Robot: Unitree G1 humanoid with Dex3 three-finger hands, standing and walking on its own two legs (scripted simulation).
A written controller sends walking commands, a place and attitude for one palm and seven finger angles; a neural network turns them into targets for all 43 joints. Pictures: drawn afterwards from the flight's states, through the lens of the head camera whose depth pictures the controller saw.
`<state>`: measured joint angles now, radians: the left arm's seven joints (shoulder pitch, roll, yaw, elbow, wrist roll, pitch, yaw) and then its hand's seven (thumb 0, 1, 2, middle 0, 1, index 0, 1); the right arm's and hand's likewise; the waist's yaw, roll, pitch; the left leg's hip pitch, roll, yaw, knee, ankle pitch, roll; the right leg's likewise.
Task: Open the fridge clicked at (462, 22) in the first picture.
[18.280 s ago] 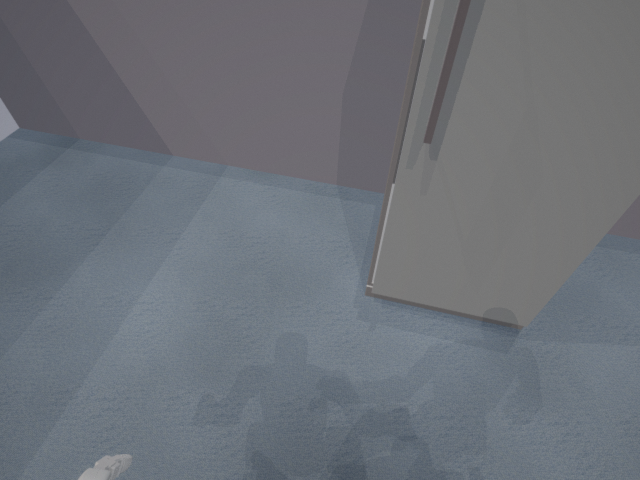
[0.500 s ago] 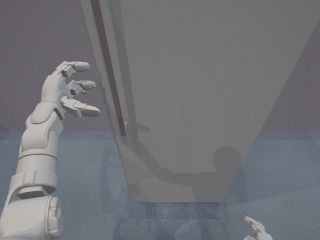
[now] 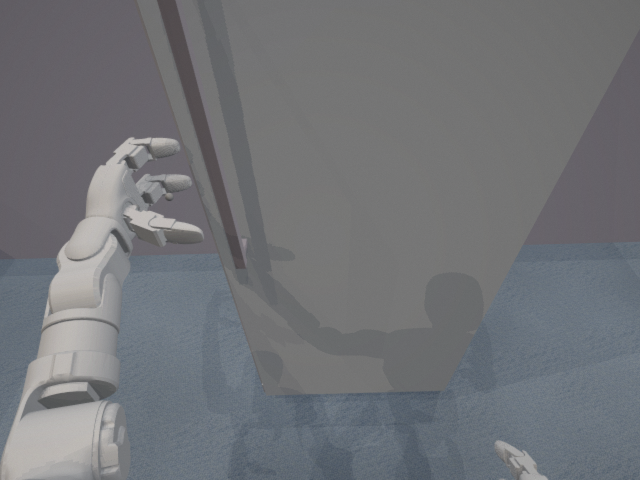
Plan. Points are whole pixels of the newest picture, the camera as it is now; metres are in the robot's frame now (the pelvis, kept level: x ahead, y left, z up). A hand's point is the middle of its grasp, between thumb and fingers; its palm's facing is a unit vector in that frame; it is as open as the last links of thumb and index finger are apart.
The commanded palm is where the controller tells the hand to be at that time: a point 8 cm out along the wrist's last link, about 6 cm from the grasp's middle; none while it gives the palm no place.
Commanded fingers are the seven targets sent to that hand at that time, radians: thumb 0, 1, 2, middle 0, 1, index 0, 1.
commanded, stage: move the hooked fingers beside the handle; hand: left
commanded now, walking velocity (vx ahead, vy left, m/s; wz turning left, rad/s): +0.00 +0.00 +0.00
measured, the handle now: (210, 134) +0.46 +0.15 +0.22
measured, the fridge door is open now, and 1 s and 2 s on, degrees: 0 0 0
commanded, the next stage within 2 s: feel for the door with the fingertips in 0.28 s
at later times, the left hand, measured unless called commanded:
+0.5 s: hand (156, 183) +0.39 +0.20 +0.20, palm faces +0.08 -1.00 +0.01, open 14.0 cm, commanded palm +0.36 +0.25 +0.19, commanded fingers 0.00 -0.50 0.30 -0.30 -1.20 -0.30 -1.20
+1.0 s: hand (195, 181) +0.41 +0.16 +0.19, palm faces +0.07 -1.00 +0.01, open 13.9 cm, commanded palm +0.38 +0.22 +0.19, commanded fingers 0.00 -0.50 0.30 -0.30 -1.20 -0.30 -1.20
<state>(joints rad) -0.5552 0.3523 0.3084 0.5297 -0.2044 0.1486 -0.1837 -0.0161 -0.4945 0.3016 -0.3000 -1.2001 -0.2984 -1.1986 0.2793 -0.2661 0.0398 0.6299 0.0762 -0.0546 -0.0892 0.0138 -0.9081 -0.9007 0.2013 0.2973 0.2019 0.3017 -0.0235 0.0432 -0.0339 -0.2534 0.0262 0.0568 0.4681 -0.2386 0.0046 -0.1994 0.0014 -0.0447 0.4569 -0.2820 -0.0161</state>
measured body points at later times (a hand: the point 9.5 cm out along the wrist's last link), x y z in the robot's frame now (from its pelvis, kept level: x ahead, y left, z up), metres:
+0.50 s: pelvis +0.00 +0.00 +0.00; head -0.01 -0.01 +0.45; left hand +0.38 +0.26 +0.20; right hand +0.16 -0.24 -0.09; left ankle +0.00 +0.12 -0.74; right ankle -0.03 -0.11 -0.74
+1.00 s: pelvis +0.00 +0.00 +0.00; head -0.01 -0.02 +0.45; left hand +0.40 +0.22 +0.19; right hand +0.13 -0.25 -0.10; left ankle +0.00 +0.12 -0.74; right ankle -0.03 -0.11 -0.74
